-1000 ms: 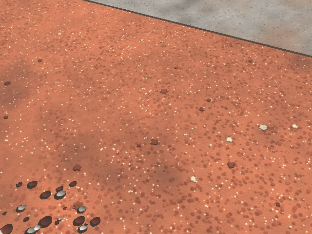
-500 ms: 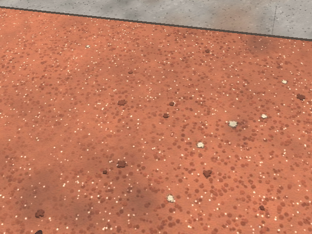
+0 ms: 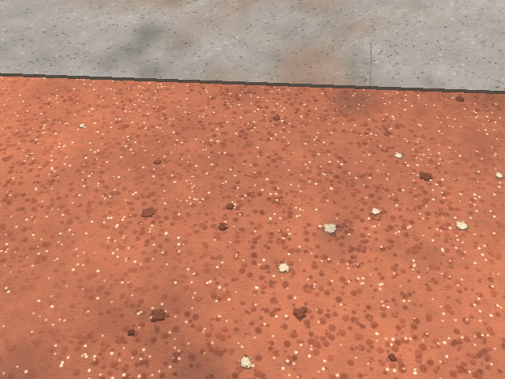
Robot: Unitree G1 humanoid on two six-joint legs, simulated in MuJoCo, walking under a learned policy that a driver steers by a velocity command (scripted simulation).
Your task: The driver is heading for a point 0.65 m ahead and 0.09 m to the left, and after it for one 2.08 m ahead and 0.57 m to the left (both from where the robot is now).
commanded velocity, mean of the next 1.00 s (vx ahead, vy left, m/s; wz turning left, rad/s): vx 0.20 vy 0.00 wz -0.02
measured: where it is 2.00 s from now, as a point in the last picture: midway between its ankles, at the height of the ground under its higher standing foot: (237, 259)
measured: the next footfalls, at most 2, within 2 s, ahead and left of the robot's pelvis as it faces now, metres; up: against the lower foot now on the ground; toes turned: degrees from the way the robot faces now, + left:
right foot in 1.10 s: +0.44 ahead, -0.11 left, +0.00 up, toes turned -1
left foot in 1.64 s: +0.73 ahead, +0.15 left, +0.00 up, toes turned +15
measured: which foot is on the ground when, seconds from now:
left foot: down 0.00-1.00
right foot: down 0.00-0.62, up 0.64-1.00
